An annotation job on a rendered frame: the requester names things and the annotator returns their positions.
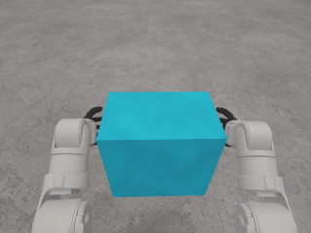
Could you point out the carton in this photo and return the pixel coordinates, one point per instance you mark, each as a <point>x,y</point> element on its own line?
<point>160,143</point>

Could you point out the right robot hand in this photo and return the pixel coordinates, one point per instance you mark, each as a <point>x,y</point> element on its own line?
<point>224,121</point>

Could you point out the left robot upper arm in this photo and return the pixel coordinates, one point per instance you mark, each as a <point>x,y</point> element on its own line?
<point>64,216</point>

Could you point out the right robot upper arm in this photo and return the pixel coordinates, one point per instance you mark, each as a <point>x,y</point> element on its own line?
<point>263,217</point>

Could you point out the left robot hand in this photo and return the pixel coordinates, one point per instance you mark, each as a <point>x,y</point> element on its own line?
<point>90,115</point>

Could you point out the right robot forearm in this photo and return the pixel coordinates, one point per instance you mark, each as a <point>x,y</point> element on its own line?
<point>255,153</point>

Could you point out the left robot forearm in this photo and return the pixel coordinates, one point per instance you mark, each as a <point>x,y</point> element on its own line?
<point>68,174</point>

